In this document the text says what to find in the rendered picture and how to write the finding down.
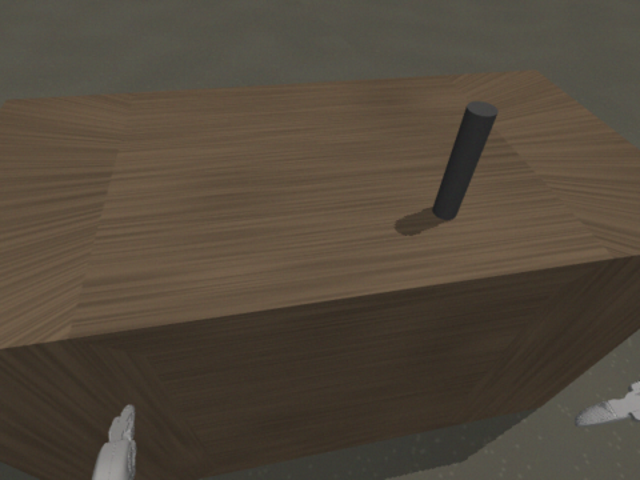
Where can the left robot hand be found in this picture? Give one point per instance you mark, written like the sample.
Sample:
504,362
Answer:
116,459

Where can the can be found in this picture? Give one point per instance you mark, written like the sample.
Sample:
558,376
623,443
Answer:
473,133

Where can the right robot hand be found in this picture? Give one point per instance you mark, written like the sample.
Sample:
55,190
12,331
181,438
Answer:
612,411

